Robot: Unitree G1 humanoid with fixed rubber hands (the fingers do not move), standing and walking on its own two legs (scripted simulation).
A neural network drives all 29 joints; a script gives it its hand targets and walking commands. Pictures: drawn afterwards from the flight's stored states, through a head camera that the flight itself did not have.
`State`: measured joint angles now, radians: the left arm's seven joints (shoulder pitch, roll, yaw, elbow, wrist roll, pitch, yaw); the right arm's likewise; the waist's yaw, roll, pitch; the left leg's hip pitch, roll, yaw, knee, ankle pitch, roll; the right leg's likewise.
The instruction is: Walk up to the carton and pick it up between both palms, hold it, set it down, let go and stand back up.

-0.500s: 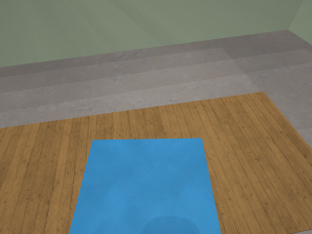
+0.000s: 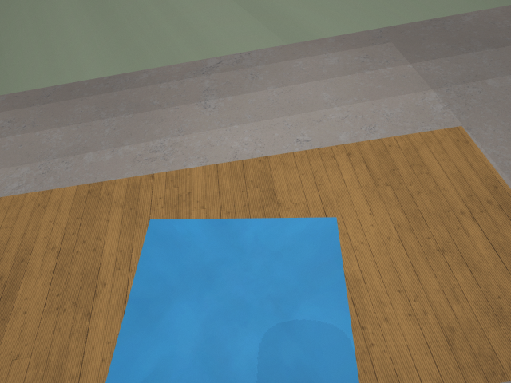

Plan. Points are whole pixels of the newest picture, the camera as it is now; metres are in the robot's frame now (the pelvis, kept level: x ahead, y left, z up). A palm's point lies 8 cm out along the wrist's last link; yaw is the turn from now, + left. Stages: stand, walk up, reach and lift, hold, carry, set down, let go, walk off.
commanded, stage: stand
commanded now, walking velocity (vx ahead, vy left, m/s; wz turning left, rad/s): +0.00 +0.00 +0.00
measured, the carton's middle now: (242, 310) +0.24 +0.05 -0.01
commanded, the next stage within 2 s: walk up in 0.42 s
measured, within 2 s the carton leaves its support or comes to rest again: neither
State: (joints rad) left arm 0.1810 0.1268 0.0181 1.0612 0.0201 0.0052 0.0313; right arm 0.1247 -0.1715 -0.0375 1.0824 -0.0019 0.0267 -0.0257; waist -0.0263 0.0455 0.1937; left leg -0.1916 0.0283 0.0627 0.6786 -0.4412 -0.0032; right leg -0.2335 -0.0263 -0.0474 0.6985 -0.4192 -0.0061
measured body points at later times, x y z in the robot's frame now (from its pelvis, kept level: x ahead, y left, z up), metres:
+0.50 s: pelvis -0.02 +0.02 +0.02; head -0.03 +0.03 +0.47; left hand -0.01 +0.23 -0.14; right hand -0.06 -0.18 -0.14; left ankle -0.04 +0.12 -0.72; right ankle -0.02 -0.11 -0.72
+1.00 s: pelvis -0.12 -0.02 -0.01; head -0.04 -0.03 +0.43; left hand -0.02 +0.31 -0.13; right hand -0.02 -0.32 -0.14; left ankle -0.04 +0.12 -0.72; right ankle -0.09 -0.12 -0.72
